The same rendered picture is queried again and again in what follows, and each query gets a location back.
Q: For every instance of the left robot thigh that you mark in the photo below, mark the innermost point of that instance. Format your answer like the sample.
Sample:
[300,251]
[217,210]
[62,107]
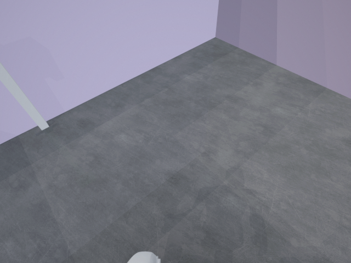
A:
[144,257]

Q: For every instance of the panel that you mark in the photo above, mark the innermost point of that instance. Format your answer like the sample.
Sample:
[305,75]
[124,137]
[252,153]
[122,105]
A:
[20,96]

